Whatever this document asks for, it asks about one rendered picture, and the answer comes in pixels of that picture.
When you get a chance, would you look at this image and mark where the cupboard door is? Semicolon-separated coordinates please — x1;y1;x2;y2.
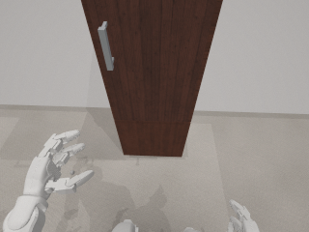
86;0;217;123

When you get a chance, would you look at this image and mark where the handle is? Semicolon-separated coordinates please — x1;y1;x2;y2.
98;21;115;71

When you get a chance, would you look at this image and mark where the left robot thigh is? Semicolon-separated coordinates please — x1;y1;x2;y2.
112;222;139;232

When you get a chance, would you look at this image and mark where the right robot hand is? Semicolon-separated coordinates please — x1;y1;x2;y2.
227;199;260;232

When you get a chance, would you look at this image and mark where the left robot hand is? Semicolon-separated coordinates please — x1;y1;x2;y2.
23;130;95;200

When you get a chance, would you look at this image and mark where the left robot forearm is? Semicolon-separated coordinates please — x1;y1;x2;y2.
2;194;48;232

